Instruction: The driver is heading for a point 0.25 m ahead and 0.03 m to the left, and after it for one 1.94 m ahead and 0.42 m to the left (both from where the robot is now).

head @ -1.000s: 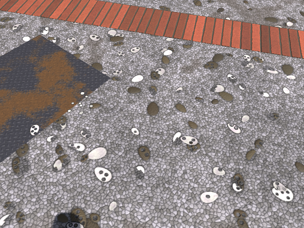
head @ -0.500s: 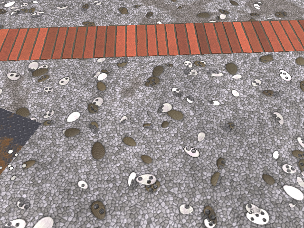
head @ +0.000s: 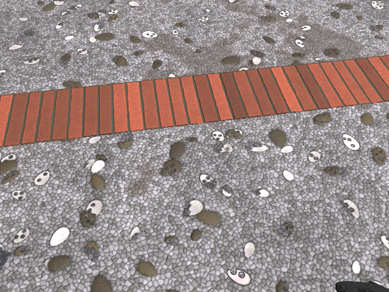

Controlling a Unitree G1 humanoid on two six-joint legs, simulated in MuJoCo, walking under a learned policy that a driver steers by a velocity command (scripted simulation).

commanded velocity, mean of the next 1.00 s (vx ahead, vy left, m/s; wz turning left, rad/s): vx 0.12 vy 0.00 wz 0.18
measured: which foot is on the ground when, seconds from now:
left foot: down 0.00-0.56, up 0.58-0.78, down 0.80-1.00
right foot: up 0.00-0.38, down 0.40-0.80, up 0.82-1.00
